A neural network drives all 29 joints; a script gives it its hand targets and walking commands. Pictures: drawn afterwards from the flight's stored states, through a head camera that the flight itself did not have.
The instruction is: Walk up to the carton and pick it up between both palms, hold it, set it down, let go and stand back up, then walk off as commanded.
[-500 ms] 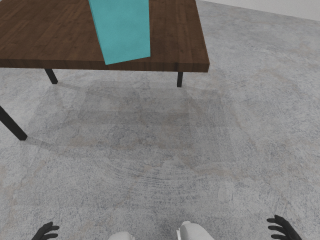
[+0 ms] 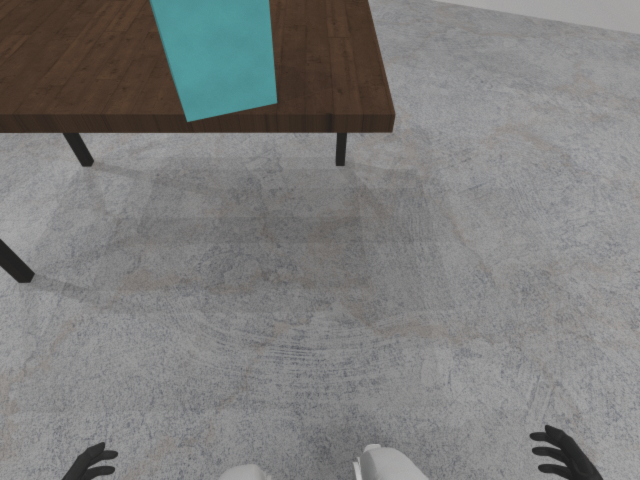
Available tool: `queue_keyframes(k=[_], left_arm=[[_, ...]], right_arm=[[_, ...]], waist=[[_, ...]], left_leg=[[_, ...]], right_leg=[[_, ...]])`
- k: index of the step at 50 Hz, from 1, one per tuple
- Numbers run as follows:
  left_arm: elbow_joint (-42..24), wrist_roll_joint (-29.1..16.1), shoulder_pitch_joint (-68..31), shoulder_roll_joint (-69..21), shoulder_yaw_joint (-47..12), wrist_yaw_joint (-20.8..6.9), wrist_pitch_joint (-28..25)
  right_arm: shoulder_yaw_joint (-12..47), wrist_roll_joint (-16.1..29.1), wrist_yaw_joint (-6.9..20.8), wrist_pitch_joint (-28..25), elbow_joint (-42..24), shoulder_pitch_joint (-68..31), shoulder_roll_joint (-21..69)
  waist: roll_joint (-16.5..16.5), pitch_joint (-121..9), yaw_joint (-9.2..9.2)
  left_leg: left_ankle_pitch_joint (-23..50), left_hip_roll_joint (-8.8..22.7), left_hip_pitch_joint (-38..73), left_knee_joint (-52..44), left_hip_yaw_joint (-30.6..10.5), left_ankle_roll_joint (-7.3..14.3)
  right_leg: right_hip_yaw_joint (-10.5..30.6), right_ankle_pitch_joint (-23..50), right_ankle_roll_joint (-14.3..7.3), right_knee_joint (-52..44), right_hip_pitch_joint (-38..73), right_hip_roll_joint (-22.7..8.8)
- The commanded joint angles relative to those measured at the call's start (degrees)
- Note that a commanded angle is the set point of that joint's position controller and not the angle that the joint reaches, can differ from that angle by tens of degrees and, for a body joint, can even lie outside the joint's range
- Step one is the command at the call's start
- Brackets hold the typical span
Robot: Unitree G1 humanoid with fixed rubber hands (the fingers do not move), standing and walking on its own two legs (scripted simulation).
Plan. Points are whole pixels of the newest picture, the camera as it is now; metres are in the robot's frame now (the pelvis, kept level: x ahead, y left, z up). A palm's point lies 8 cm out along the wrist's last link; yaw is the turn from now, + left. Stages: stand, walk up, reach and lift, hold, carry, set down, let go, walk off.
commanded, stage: walk up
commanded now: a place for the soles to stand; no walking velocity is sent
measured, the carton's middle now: (211, 32) +0.93 +0.22 +0.11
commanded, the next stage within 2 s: none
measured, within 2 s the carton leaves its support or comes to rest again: neither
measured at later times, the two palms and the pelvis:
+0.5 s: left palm out of the picture +0.11 +0.29 -0.08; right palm out of the picture +0.13 -0.32 -0.07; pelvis +0.00 -0.02 +0.00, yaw -1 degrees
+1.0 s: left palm out of the picture +0.09 +0.32 -0.07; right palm (584, 467) +0.15 -0.30 -0.06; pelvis +0.02 +0.00 +0.01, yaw -1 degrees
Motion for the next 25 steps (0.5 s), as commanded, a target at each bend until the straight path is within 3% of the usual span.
queue_keyframes(k=[1, 2, 3, 4, 5, 6, 7, 8, 9, 10, 11, 12, 13, 14, 15, 16, 17, 18, 19, 20, 21, 22, 23, 24, 25], left_arm=[[-2.0, 1.6, -6.8, 15.3, 2.9, 0.5, -0.7], [-2.6, 1.6, -8.0, 12.3, 1.8, 0.2, -0.6], [-2.9, 1.2, -7.2, 10.5, 1.3, 0.4, -0.7], [-2.0, 1.6, -4.8, 12.2, 2.6, 0.5, -0.4], [-1.0, 1.8, -5.1, 14.7, 2.9, 0.4, -0.5], [0.3, 0.8, -1.4, 14.9, 3.1, -0.1, -0.6], [0.9, 1.1, 2.7, 16.0, 4.0, -0.8, -1.1], [2.0, 1.5, 3.5, 15.1, 4.3, -1.1, -1.5], [2.2, 1.8, 3.6, 14.8, 4.3, -1.0, -2.0], [2.1, 1.2, 4.6, 14.7, 4.2, -0.8, -2.2], [1.1, 2.0, 4.6, 17.0, 4.9, -0.5, -2.8], [0.7, 2.3, 4.0, 19.0, 5.1, -0.1, -3.3], [0.3, 2.2, 1.3, 19.6, 4.0, 0.2, -3.2], [0.4, 1.6, 1.5, 20.1, 4.5, 0.1, -3.2], [1.3, 1.5, 1.6, 17.4, 3.3, 0.3, -3.2], [1.3, 1.5, 2.7, 16.8, 3.3, 0.4, -3.0], [1.2, 2.1, 2.9, 17.8, 3.6, 0.4, -2.8], [1.9, 1.9, 2.1, 16.9, 3.1, 0.6, -2.6], [0.2, 1.9, -1.2, 16.4, 2.9, 0.6, -2.6], [-0.9, 1.1, -3.0, 15.1, 2.5, 0.3, -2.2], [-1.0, 1.0, -5.1, 14.3, 2.2, 0.1, -2.0], [-1.3, 0.9, -4.7, 13.4, 2.2, 0.3, -2.1], [-0.9, 0.4, -5.7, 12.4, 1.6, 0.1, -1.9], [-0.5, 0.2, -2.3, 13.1, 2.2, 0.4, -1.7], [0.1, 0.8, -1.9, 14.1, 2.2, 0.5, -1.9]], right_arm=[[-4.0, 0.3, 0.5, -1.4, 3.9, 6.2, -14.3], [-4.6, -0.4, 0.3, -1.9, 3.9, 9.8, -16.5], [-5.2, -1.3, 0.0, -2.4, 4.2, 9.3, -19.6], [-5.0, -0.9, -0.2, -2.4, 2.2, 3.7, -21.6], [-4.8, -1.3, -0.2, -2.5, 1.7, -0.9, -21.9], [-4.4, -1.3, 0.0, -2.5, 1.1, -4.4, -21.7], [-4.5, -1.5, 0.2, -2.2, -0.1, -8.8, -20.8], [-4.3, -1.1, 0.3, -2.3, -0.3, -9.3, -18.1], [-4.1, -1.1, 0.4, -2.0, -0.4, -6.1, -18.2], [-3.7, -0.7, 0.7, -2.0, 0.6, -6.3, -16.0], [-2.9, 0.2, 0.5, -1.6, -0.5, -3.5, -13.7], [-2.5, 0.7, 0.6, -1.0, -1.2, -3.3, -11.8], [-2.8, 0.8, 0.2, -0.5, -0.1, -3.6, -15.0], [-3.1, 0.9, 0.2, -0.3, 0.2, -4.2, -16.2], [-3.2, 0.9, 0.2, -0.4, 0.3, -4.8, -15.2], [-3.0, 0.7, 0.2, -0.6, 1.6, -2.2, -15.3], [-2.9, 0.8, 0.4, -0.7, 1.9, -2.6, -14.5], [-3.2, 0.9, 0.2, -0.6, 2.3, -2.0, -14.7], [-2.8, 0.4, 0.0, -0.9, 2.5, 0.1, -14.4], [-2.8, 0.3, 0.0, -1.4, 3.5, 1.9, -14.4], [-3.3, 0.5, -0.1, -1.7, 4.8, 3.4, -15.1], [-3.7, -0.2, -0.3, -2.1, 5.1, 3.7, -16.1], [-3.9, -0.7, -0.4, -2.7, 4.3, 4.2, -17.8], [-4.2, -0.4, -0.3, -2.6, 2.9, 1.4, -20.0], [-4.3, 0.1, 0.0, -2.3, 2.3, -3.7, -20.1]], waist=[[-7.7, -3.0, -4.64], [1.0, -7.0, -7.8], [10.6, -5.9, -6.94], [7.7, -3.9, -4.35], [7.4, -1.7, -3.32], [10.8, 0.3, -0.4], [10.3, -1.6, 1.52], [5.4, -2.4, 1.32], [6.8, -3.9, 1.02], [7.0, -5.9, 2.3], [-5.7, -7.4, 0.92], [-11.4, -8.2, 1.02], [-6.5, -7.2, 0.98], [-5.5, -7.3, 1.35], [-7.0, -4.9, 1.29], [-6.4, -8.9, 0.84], [-9.1, -8.3, 1.38], [-6.1, -8.6, 0.88], [-8.0, -5.9, -1.16], [-4.0, -6.2, -2.76], [-1.9, -8.9, -3.64], [4.1, -8.2, -4.67], [7.2, -9.8, -5.08], [8.1, -8.7, -2.68], [9.2, -7.4, -1.23]], left_leg=[[5.6, -3.2, 11.0, -14.3, -4.0, 4.3], [0.2, 2.3, 17.8, -21.4, -14.7, 7.1], [-8.0, 13.2, 15.5, -32.1, -27.5, 10.0], [-10.2, 23.2, 6.8, -38.7, -36.4, 14.7], [-11.8, 22.9, 1.6, -38.6, -34.5, 15.3], [-12.3, 20.7, -2.8, -37.2, -28.4, 15.1], [-12.0, 17.7, -4.0, -33.6, -22.9, 13.7], [-5.3, 14.5, -4.2, -29.3, -17.7, 11.9], [1.2, 11.8, -8.3, -24.3, -13.6, 9.9], [7.4, 7.9, -8.0, -16.8, -9.2, 6.9], [5.9, 4.3, -10.9, -6.1, -4.8, 4.5], [2.0, -2.3, -14.2, 0.2, -4.5, 1.9], [-4.1, -2.5, -14.4, 1.6, -7.8, 2.6], [-6.7, -1.4, -11.7, 0.7, -8.2, 2.3], [-6.3, -1.6, -13.4, -1.1, -7.8, 2.6], [-5.8, -2.4, -10.9, -3.1, -7.3, 3.1], [-2.7, -2.4, -9.8, -3.1, -6.4, 3.1], [-2.0, -2.0, -7.6, -4.2, -8.1, 3.4], [1.5, -2.0, -5.2, -7.8, -7.5, 2.9], [7.9, -2.1, 2.6, -11.8, -5.0, 3.3], [9.7, -0.1, 8.2, -16.7, -6.2, 3.3], [13.0, 2.4, 10.6, -19.1, -11.4, 5.6], [12.5, 8.2, 11.3, -23.3, -18.5, 8.7], [13.3, 14.6, 7.4, -26.1, -22.0, 12.2], [8.0, 16.9, 2.5, -26.1, -22.4, 14.4]], right_leg=[[18.8, -9.7, -8.1, -20.3, -15.0, -7.6], [14.6, -5.8, -4.3, -11.0, -19.8, -4.7], [5.4, -3.8, -2.1, 3.5, -21.7, 1.5], [-0.1, -6.7, 0.4, 10.7, -19.0, 0.0], [0.1, -9.4, 0.2, 9.9, -14.6, -2.6], [-1.9, -7.7, 0.2, 7.4, -9.9, -4.1], [-3.4, -6.3, 0.0, 3.8, -3.6, -4.4], [-4.5, -3.3, -0.2, -2.8, 0.7, -3.4], [-4.6, -1.9, -1.7, -4.6, 5.6, -1.6], [1.8, -1.6, -3.7, -11.0, 7.3, -3.0], [13.8, 0.9, -5.7, -19.2, 11.2, -8.2], [32.5, -4.9, -10.1, -26.5, 12.3, -13.7], [37.8, -8.1, -13.2, -28.4, 9.9, -15.8], [37.8, -7.4, -13.6, -27.7, 9.5, -16.1], [34.5, -1.4, -12.2, -27.2, 10.4, -15.9], [32.8, -0.5, -11.5, -25.8, 12.3, -14.0], [30.8, 2.7, -9.6, -24.7, 11.9, -13.5], [31.7, 3.0, -8.5, -24.8, 10.2, -14.1], [27.1, 8.6, -9.5, -22.5, 5.4, -12.5], [23.1, 7.9, -8.5, -21.0, -2.4, -11.6], [17.1, 8.8, -6.6, -17.1, -4.4, -8.9], [13.8, 13.7, -4.4, -10.4, -8.0, -6.4], [5.8, 15.5, -1.7, -0.7, -8.9, -2.9], [-0.3, 6.9, -0.3, 1.8, -7.2, -0.3], [-3.4, 0.0, 0.1, 0.4, -3.7, -1.4]])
